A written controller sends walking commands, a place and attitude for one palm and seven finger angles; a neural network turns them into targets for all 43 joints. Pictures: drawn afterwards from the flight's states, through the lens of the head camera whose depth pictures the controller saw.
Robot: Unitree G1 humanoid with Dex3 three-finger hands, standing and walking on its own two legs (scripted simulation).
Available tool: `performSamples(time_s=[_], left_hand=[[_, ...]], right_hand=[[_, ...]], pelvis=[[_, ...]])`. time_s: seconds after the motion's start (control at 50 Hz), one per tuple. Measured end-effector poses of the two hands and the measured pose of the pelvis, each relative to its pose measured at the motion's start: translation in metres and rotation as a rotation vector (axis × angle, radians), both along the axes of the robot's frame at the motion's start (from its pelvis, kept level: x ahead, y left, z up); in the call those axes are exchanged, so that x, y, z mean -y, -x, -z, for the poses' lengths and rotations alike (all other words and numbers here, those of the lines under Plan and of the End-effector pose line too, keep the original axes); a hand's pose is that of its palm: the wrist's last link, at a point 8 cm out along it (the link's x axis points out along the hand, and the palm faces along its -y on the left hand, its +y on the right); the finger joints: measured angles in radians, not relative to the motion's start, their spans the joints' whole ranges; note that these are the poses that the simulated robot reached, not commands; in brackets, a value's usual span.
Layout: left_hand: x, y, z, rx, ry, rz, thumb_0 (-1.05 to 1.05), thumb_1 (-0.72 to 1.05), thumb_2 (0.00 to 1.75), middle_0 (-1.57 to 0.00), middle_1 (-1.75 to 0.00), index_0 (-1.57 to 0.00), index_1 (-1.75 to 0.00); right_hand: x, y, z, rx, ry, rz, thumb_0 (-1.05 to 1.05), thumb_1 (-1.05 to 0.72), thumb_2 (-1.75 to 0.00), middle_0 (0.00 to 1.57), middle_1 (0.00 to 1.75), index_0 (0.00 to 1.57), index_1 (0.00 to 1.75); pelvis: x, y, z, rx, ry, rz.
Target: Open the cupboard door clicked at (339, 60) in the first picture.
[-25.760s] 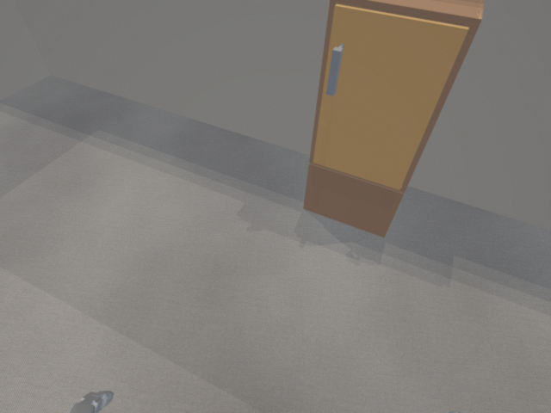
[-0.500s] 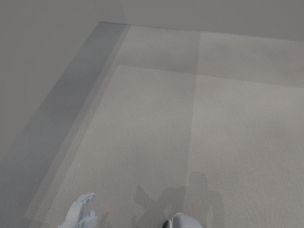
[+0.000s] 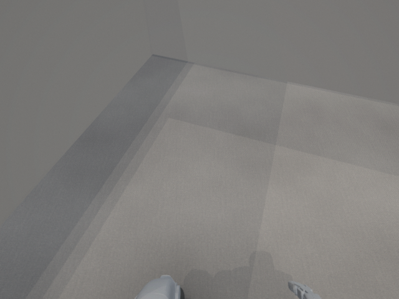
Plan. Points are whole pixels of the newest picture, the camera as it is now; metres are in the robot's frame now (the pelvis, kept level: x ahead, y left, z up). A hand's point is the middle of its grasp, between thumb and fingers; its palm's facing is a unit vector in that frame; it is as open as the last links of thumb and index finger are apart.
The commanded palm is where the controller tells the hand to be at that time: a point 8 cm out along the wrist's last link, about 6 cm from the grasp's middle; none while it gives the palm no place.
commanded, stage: turn to face it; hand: left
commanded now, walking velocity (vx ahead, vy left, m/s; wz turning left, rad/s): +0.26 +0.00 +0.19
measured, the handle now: out of the picture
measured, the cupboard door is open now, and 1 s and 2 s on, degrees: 50 50 50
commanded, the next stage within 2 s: none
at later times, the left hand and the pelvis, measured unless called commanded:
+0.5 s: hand (146, 226) +0.30 +0.17 -0.15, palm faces +0.13 -0.95 -0.29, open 7.3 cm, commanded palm none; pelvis +0.19 -0.05 +0.00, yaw +10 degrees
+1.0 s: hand (135, 284) +0.17 +0.17 -0.18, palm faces +0.52 -0.81 -0.26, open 7.3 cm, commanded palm none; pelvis +0.24 -0.04 +0.00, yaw +31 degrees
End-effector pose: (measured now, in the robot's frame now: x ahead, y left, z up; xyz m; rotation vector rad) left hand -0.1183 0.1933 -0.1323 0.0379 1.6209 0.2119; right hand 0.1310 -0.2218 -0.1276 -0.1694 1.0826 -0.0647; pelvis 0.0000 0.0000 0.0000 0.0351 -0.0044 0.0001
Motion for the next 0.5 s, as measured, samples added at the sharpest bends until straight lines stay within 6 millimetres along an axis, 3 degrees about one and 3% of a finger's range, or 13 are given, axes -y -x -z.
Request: performSamples(time_s=[0.06, 0.1, 0.14, 0.24, 0.34, 0.42, 0.5], left_hand=[[0.000, -0.020, 0.007, -0.057, 0.032, -0.016, 0.01, 0.91, 0.89, -0.20, -0.30, -0.20, -0.30], [-0.005, -0.048, 0.011, -0.050, 0.036, -0.004, 0.01, 0.91, 0.89, -0.20, -0.30, -0.20, -0.30], [-0.012, -0.089, 0.013, 0.005, 0.022, 0.014, 0.01, 0.91, 0.89, -0.20, -0.30, -0.20, -0.30], [-0.029, -0.215, 0.006, 0.237, -0.029, 0.048, 0.01, 0.91, 0.89, -0.20, -0.30, -0.20, -0.30], [-0.047, -0.306, -0.007, 0.367, -0.118, 0.072, 0.03, 0.96, 0.89, -0.20, -0.30, -0.20, -0.30], [-0.041, -0.364, -0.016, 0.436, -0.165, 0.091, 0.02, 0.94, 0.90, -0.20, -0.30, -0.20, -0.30], [-0.024, -0.400, -0.020, 0.502, -0.199, 0.089, 0.01, 0.93, 0.90, -0.20, -0.30, -0.20, -0.30]], right_hand=[[-0.011, -0.030, 0.009, 0.014, 0.009, -0.004, 0.00, -0.91, -0.90, 0.20, 0.30, 0.19, 0.30], [-0.014, -0.034, 0.011, -0.003, 0.010, 0.018, 0.00, -0.91, -0.90, 0.20, 0.30, 0.20, 0.30], [-0.014, -0.026, 0.012, -0.058, 0.013, 0.041, 0.00, -0.91, -0.90, 0.20, 0.30, 0.20, 0.30], [0.003, 0.002, 0.005, -0.248, 0.061, 0.068, -0.01, -0.95, -0.90, 0.20, 0.30, 0.20, 0.30], [0.020, 0.010, 0.003, -0.398, 0.051, 0.070, -0.01, -0.93, -0.90, 0.20, 0.30, 0.20, 0.30], [0.040, -0.009, 0.010, -0.448, 0.036, 0.069, 0.00, -0.92, -0.90, 0.20, 0.30, 0.20, 0.30], [0.065, -0.055, 0.023, -0.436, 0.035, 0.034, 0.00, -0.91, -0.90, 0.20, 0.30, 0.20, 0.30]], pelvis=[[-0.009, -0.038, 0.010, 0.002, 0.025, -0.006], [-0.011, -0.057, 0.010, 0.007, 0.018, -0.006], [-0.012, -0.073, 0.006, 0.013, 0.013, -0.009], [-0.008, -0.108, -0.007, 0.004, 0.020, -0.046], [0.010, -0.142, -0.010, -0.014, 0.024, -0.089], [0.031, -0.171, -0.005, -0.034, 0.021, -0.126], [0.050, -0.194, 0.002, -0.043, 0.014, -0.179]])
